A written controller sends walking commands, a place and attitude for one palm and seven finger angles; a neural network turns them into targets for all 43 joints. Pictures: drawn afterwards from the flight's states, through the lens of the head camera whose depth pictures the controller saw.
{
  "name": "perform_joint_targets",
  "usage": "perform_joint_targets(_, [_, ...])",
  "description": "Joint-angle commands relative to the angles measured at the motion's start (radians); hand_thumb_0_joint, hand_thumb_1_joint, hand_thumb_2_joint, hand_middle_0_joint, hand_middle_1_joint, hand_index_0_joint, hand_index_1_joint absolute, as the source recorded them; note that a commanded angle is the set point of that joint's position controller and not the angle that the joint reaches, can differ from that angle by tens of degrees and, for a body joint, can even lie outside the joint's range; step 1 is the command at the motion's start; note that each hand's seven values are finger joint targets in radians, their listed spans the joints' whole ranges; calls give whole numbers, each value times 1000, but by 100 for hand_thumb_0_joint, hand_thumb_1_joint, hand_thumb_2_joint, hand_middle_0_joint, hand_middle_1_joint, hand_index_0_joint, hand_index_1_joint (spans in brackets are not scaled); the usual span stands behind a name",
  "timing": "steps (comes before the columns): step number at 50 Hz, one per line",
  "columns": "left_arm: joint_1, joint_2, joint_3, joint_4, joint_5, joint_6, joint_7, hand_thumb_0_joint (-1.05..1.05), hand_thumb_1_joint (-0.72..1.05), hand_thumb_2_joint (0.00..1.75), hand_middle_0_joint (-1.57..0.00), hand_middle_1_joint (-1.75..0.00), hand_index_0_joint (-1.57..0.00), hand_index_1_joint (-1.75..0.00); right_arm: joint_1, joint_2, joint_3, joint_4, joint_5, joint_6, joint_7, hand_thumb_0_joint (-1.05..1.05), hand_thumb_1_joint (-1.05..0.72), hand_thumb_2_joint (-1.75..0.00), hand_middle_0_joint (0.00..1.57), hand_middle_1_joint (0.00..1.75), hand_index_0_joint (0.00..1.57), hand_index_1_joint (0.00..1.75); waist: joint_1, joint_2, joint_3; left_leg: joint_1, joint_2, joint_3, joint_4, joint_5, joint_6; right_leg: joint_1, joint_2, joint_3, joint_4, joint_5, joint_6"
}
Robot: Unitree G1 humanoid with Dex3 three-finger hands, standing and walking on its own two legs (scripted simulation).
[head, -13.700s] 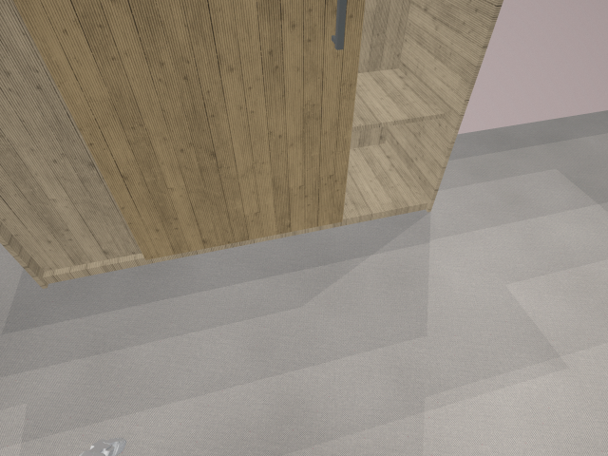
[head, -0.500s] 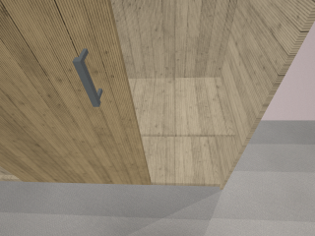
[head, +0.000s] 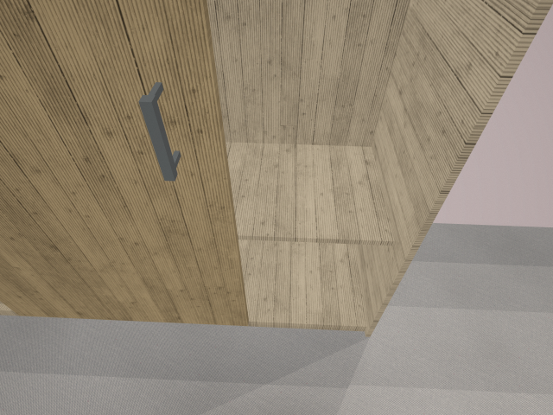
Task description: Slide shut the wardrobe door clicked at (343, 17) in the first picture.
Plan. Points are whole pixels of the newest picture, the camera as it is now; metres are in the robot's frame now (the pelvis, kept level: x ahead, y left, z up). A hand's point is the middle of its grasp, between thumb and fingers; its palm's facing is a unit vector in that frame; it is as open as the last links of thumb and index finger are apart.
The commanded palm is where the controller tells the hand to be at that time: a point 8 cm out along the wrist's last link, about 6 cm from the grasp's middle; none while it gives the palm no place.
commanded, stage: come to a stop and stand still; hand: left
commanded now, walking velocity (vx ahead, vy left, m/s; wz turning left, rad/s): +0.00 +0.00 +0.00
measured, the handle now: (164, 134) +0.51 +0.23 +0.14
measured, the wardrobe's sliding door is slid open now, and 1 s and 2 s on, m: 0.44 0.44 0.44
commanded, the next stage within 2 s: look again from close up in 1.02 s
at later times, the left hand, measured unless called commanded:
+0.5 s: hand out of the picture -0.02 +0.19 -0.18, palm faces +0.06 -0.99 -0.15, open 7.4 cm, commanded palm none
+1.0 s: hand out of the picture +0.02 +0.21 -0.18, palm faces +0.04 -0.98 -0.17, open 7.4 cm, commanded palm none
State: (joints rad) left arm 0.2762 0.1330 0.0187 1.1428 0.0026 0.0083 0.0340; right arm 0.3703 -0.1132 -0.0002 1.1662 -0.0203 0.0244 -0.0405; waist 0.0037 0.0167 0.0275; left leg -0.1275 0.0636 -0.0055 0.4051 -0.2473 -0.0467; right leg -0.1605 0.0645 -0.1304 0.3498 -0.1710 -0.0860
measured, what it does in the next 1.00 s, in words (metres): shifts its weight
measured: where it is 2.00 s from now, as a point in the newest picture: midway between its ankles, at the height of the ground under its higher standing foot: outside the picture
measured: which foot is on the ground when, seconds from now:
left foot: down 0.00-1.00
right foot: down 0.00-1.00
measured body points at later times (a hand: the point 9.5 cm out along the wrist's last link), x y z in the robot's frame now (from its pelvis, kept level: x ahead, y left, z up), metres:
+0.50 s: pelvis +0.01 +0.05 +0.00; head +0.01 +0.05 +0.45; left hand -0.02 +0.25 -0.16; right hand -0.02 -0.15 -0.16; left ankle -0.02 +0.15 -0.74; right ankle +0.02 -0.05 -0.74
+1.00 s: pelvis +0.04 +0.05 +0.00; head +0.04 +0.05 +0.45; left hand +0.02 +0.26 -0.16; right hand +0.00 -0.15 -0.16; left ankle -0.02 +0.15 -0.74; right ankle +0.02 -0.05 -0.74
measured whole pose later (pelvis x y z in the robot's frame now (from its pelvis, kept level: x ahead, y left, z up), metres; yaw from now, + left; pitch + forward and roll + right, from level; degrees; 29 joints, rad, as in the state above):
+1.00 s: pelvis +0.04 +0.05 +0.00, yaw -1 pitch -1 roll +0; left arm 0.30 0.11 0.00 1.16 0.01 -0.02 0.04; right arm 0.34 -0.12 0.01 1.15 -0.01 -0.03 -0.06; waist 0.01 0.01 0.02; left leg -0.06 -0.02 0.03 0.37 -0.28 0.02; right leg -0.14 -0.01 -0.09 0.40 -0.24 -0.02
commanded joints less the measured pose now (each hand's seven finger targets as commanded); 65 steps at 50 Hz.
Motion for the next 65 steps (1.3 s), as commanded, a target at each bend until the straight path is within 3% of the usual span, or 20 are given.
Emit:
perform_joint_targets(1, [52,99,21,-31,-2,-18,2,0,90,90,-20,-30,-20,-30,89,-60,-11,-23,3,-21,-5,0,-90,-90,20,30,20,30,2,-13,90,-119,8,-22,-77,-36,51,-29,-183,208,-154,-234,64])
perform_joint_targets(8, [96,66,8,-11,-2,-24,3,0,90,90,-20,-30,-20,-30,104,-50,-6,-25,7,-35,-8,0,-90,-90,20,30,20,30,6,7,102,-133,19,-47,-109,-26,59,-28,-171,186,-101,-152,48])
perform_joint_targets(22, [140,37,-6,9,4,-31,8,0,90,90,-20,-30,-20,-30,83,-60,-3,-37,15,-57,-13,0,-90,-90,20,30,20,30,8,5,78,-96,44,-75,-132,79,77,-2,-166,139,-17,42,55])
perform_joint_targets(30, [138,45,-9,12,5,-32,11,0,90,90,-20,-30,-20,-30,73,-69,-2,-36,17,-59,-14,0,-90,-90,20,30,20,30,5,-29,84,-69,44,-68,-119,151,80,-1,-168,140,-10,74,58])
perform_joint_targets(33, [138,45,-7,10,4,-33,12,0,90,90,-20,-30,-20,-30,72,-72,0,-35,15,-63,-15,0,-90,-90,20,30,20,30,3,-2,71,-54,42,-64,-116,192,79,11,-172,140,-4,99,58])
perform_joint_targets(43, [128,58,-3,9,2,-33,14,0,90,90,-20,-30,-20,-30,71,-86,0,-32,14,-65,-20,0,-90,-90,20,30,20,30,3,8,52,-21,42,-59,-100,298,76,39,-174,136,13,160,54])
perform_joint_targets(45, [126,61,-3,9,3,-33,14,0,90,90,-20,-30,-20,-30,69,-86,-1,-31,16,-64,-20,0,-90,-90,20,30,20,30,3,-15,51,-22,43,-60,-96,301,79,46,-174,132,11,168,53])
perform_joint_targets(55, [111,76,0,4,3,-34,12,0,90,90,-20,-30,-20,-30,58,-98,-3,-31,16,-62,-19,0,-90,-90,20,30,20,30,5,-15,84,-35,40,-60,-107,241,78,43,-176,136,-6,143,50])
perform_joint_targets(56, [165,107,-8,15,20,-64,47,0,90,90,-20,-30,-20,-30,-83,-129,-1,-109,22,-72,9,0,-90,-90,20,30,20,30,50,-94,109,-149,42,9,120,242,48,-4,-232,181,38,577,72])
perform_joint_targets(57, [144,129,0,-24,13,-66,41,0,90,90,-20,-30,-20,-30,0,-80,-6,-138,14,-55,6,0,-90,-90,20,30,20,30,-21,-71,33,-125,0,-23,84,-29,59,30,-277,225,49,469,36])
perform_joint_targets(58, [102,110,-9,-36,9,-65,29,0,90,90,-20,-30,-20,-30,14,-74,-5,-124,9,-53,6,0,-90,-90,20,30,20,30,-23,2,59,-125,-3,-25,29,-41,67,-6,-255,201,55,321,25])
perform_joint_targets(59, [96,99,-13,-39,9,-63,23,0,90,90,-20,-30,-20,-30,43,-77,0,-115,9,-57,10,0,-90,-90,20,30,20,30,-26,24,18,-114,12,-36,13,14,68,-21,-215,178,60,113,20])
perform_joint_targets(60, [87,98,-14,-53,7,-61,18,0,90,90,-20,-30,-20,-30,44,-85,5,-120,4,-57,13,0,-90,-90,20,30,20,30,-18,53,-4,-117,17,-34,24,38,80,-16,-190,165,63,30,22])
perform_joint_targets(62, [89,91,-15,-54,7,-61,13,0,90,90,-20,-30,-20,-30,33,-92,5,-119,6,-66,11,0,-90,-90,20,30,20,30,-16,43,-44,-90,29,-47,27,167,87,12,-183,159,98,126,23])
perform_joint_targets(65, [75,87,-20,-54,5,-54,8,0,90,90,-20,-30,-20,-30,24,-104,10,-119,8,-67,5,0,-90,-90,20,30,20,30,-11,-20,9,-112,34,-55,10,190,93,1,-175,150,106,140,26])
